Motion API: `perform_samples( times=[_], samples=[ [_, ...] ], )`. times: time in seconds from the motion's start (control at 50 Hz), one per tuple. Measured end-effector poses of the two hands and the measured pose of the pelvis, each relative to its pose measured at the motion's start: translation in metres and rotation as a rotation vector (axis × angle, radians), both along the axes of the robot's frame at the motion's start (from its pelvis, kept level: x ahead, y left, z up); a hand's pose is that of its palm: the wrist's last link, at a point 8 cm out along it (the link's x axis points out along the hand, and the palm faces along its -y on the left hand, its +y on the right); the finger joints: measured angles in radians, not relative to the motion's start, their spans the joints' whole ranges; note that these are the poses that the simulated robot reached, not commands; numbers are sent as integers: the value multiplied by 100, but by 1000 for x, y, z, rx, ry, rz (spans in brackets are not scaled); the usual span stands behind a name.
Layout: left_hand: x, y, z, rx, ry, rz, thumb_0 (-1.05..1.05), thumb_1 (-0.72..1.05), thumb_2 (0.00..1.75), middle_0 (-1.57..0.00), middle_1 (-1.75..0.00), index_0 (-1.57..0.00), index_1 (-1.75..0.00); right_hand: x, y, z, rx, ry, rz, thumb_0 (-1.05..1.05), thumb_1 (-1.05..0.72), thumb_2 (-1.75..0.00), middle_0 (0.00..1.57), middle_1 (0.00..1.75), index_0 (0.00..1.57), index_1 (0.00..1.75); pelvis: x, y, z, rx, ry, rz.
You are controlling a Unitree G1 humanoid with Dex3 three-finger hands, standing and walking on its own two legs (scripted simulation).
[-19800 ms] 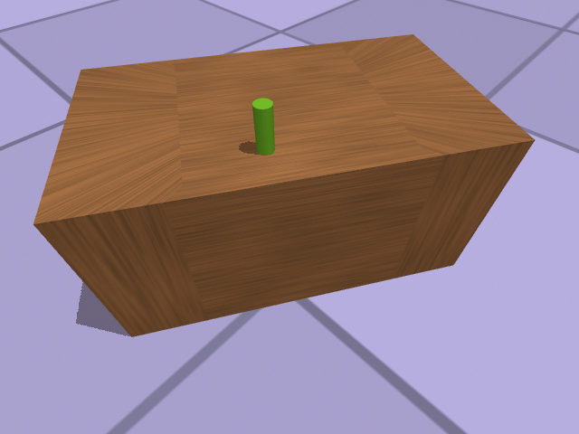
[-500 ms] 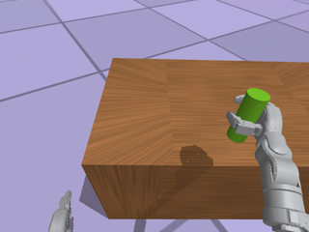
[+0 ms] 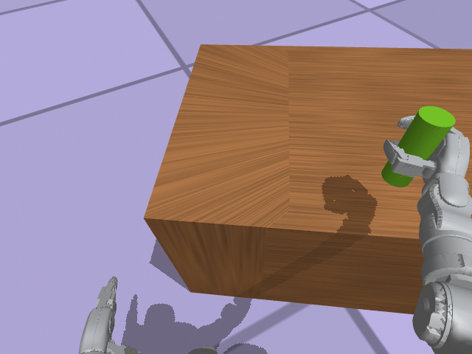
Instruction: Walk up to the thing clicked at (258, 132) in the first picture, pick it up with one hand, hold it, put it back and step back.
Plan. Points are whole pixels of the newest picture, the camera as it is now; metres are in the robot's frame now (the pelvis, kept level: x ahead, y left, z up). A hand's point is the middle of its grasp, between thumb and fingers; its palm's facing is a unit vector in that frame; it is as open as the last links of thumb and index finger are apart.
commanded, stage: crouch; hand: right
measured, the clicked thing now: (413, 149) +0.45 -0.25 +0.09
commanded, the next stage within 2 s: lower in 0.64 s
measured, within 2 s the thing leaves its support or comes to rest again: rests again in 1.60 s
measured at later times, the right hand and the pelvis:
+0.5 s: hand (404, 144) +0.49 -0.26 +0.06, palm faces +0.28 +0.96 +0.02, open 6.9 cm; pelvis +0.01 -0.01 -0.02, yaw +1 degrees
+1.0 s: hand (398, 151) +0.51 -0.26 +0.03, palm faces +0.28 +0.96 +0.02, open 6.9 cm; pelvis +0.00 +0.00 -0.05, yaw +0 degrees
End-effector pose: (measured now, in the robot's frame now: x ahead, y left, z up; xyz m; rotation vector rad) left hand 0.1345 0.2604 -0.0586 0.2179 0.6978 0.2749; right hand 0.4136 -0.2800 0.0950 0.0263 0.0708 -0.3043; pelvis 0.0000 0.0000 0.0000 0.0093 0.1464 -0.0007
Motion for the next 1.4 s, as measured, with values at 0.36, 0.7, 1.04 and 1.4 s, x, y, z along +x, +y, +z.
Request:
perform_samples(
  times=[0.36, 0.7, 1.04, 1.4],
  samples=[
    [2, -8, 2, 56, -6, -30, -1, -53, 7, -7, -6, -7, -5, 35, -17, -25, 1, -12, 20, 4, 2, -112, 90, 111, 91, 108, 5, -11, -17, 16, 104, 8],
    [1, -7, 2, 80, -14, -64, -1, -54, 7, -6, -5, -6, -5, 47, -25, -36, -4, -25, 7, 4, 2, -112, 90, 111, 91, 107, 1, -9, -31, 22, 154, 3],
    [-3, -4, -5, 114, -11, -85, -1, -55, 8, -6, -5, -5, -5, 56, -28, -75, 6, 5, 19, 4, 2, -112, 90, 111, 91, 107, -5, -3, -51, 29, 219, -3],
    [-2, -4, -5, 152, -28, -85, -1, -55, 8, -6, -5, -5, -5, 57, -31, -105, 7, 3, -1, 4, 2, -112, 90, 111, 91, 108, -8, -3, -66, 44, 250, -5]
  ],
)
